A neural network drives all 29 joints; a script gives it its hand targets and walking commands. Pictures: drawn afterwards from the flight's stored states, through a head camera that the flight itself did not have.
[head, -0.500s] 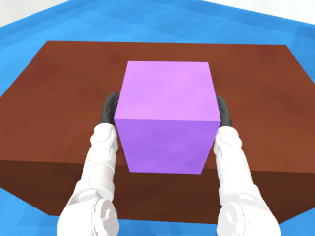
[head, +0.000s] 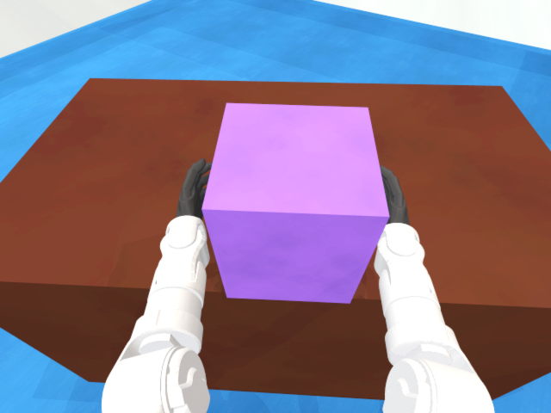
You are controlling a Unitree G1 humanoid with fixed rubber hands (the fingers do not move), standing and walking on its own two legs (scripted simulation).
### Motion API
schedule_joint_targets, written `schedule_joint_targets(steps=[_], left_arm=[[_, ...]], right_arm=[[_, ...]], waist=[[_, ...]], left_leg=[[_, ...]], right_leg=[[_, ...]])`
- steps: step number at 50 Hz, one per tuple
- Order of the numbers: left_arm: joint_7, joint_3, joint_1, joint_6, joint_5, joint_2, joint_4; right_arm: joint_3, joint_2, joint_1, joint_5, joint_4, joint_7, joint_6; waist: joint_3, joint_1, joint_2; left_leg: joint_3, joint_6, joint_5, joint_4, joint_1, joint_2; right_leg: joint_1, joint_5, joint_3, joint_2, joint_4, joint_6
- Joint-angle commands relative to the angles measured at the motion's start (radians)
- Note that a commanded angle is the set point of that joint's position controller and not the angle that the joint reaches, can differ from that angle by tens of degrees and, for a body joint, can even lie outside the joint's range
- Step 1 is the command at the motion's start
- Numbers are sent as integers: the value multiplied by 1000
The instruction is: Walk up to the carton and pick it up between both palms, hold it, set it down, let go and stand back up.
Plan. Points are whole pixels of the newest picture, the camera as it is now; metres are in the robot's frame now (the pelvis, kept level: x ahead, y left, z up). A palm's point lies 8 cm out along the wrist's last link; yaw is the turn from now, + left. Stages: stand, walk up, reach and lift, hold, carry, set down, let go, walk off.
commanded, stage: reach and lift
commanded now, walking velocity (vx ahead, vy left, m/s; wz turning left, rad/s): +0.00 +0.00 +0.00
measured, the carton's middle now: (292, 209) +0.42 -0.03 +0.07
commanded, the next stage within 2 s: none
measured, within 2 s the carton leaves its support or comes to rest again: neither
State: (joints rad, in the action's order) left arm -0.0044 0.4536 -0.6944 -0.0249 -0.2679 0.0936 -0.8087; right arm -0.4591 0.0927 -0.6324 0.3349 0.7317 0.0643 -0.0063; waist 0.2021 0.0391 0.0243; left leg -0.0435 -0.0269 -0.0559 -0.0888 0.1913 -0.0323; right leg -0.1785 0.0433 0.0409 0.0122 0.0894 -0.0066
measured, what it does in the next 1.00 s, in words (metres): stands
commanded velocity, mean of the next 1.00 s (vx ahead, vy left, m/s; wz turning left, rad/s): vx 0.00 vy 0.00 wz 0.00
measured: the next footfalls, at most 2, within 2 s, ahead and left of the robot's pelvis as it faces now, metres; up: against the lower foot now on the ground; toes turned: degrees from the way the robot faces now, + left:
none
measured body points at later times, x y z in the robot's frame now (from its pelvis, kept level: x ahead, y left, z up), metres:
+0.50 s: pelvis -0.01 +0.00 +0.00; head +0.00 +0.00 +0.45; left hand +0.40 +0.12 +0.10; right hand +0.38 -0.18 +0.09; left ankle -0.02 +0.10 -0.75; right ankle -0.03 -0.12 -0.75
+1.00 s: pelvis -0.02 -0.01 +0.00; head -0.02 -0.01 +0.45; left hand +0.38 +0.13 +0.16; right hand +0.37 -0.17 +0.15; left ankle -0.02 +0.10 -0.75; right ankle -0.03 -0.12 -0.75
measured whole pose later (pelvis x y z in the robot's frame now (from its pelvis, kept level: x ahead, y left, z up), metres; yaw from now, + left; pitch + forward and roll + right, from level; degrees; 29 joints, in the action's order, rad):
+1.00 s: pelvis -0.02 -0.01 +0.00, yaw -2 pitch +2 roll +0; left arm -0.03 0.32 -0.57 0.52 -0.17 0.06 -0.21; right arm -0.05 -0.04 -0.64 -0.06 0.45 0.19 0.39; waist 0.07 0.05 0.01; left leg -0.01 -0.01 0.00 0.00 0.04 -0.01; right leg -0.03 0.00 0.01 -0.01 0.01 0.01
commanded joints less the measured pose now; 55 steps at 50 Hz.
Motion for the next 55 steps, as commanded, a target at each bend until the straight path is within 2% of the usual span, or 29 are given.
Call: schedule_joint_targets(steps=[1,6,10,13,16,18,21,23,25,28,32,35,38,40,43,46,50,55], left_arm=[[149,-372,-692,-96,16,469,104],[166,-327,-674,-115,-10,437,67],[174,-289,-615,-94,-36,387,21],[171,-294,-588,-53,-32,373,23],[157,-344,-597,-7,4,399,63],[142,-406,-639,7,44,455,126],[116,-517,-709,6,101,548,268],[103,-581,-713,20,124,563,344],[95,-625,-704,47,142,548,393],[89,-650,-670,107,156,503,422],[97,-608,-587,213,155,446,422],[108,-556,-538,294,150,411,434],[118,-522,-524,364,151,400,484],[120,-532,-541,401,162,410,547],[117,-576,-577,447,189,431,656],[111,-630,-599,493,213,432,752],[112,-649,-583,568,219,408,813],[135,-585,-530,679,190,364,811]], right_arm=[[406,471,-718,-14,-153,-98,-129],[373,437,-691,12,-123,-92,-159],[328,382,-627,23,-74,-92,-142],[324,357,-606,4,-73,-99,-103],[368,356,-640,-46,-107,-108,-58],[433,379,-703,-88,-161,-113,-46],[567,443,-803,-157,-273,-109,-61],[628,472,-813,-188,-316,-101,-62],[672,484,-788,-220,-327,-90,-43],[708,478,-737,-275,-320,-67,13],[713,449,-668,-336,-307,-27,114],[693,419,-646,-363,-308,0,182],[690,390,-671,-390,-350,13,222],[708,382,-723,-411,-420,17,235],[751,385,-793,-443,-536,23,251],[786,392,-810,-468,-620,30,280],[799,379,-772,-489,-649,42,339],[759,331,-735,-507,-635,58,409]], waist=[[657,16,-41],[540,19,-42],[386,10,-27],[325,-1,-8],[366,-11,1],[478,-12,-4],[723,-1,-30],[810,13,-38],[809,20,-35],[695,13,-26],[414,-2,-26],[274,-4,-24],[248,-6,-27],[300,-3,-26],[415,6,-21],[503,16,-10],[477,24,-4],[313,20,-15]], left_leg=[[51,-3,-366,45,-105,-16],[48,-7,-285,6,-100,-14],[41,-6,-188,-9,-114,-8],[38,2,-149,13,-161,-1],[35,12,-151,54,-214,6],[34,15,-210,85,-256,10],[39,18,-402,137,-326,9],[38,19,-466,155,-331,1],[34,19,-460,162,-322,-3],[25,17,-388,175,-312,-7],[13,9,-216,168,-258,-10],[15,15,-159,166,-239,-8],[20,20,-179,169,-250,-4],[24,26,-230,175,-273,-4],[28,35,-320,188,-324,-3],[27,40,-355,193,-352,-2],[27,40,-315,183,-358,1],[29,29,-202,153,-335,8]], right_leg=[[517,559,-2,-44,-146,-1],[499,493,1,-40,-113,-11],[406,327,2,-41,-65,-12],[295,184,9,-48,-33,-4],[222,121,13,-56,-31,10],[218,153,13,-61,-48,21],[287,311,4,-65,-102,32],[355,395,-3,-58,-140,31],[374,423,-10,-53,-168,27],[369,390,-21,-44,-178,19],[338,286,-39,-34,-166,1],[320,230,-48,-34,-154,-12],[334,249,-55,-38,-159,-17],[364,285,-55,-41,-165,-15],[387,343,-54,-47,-182,-12],[399,358,-54,-45,-194,-12],[382,323,-56,-40,-191,-21],[351,217,-61,-33,-162,-42]])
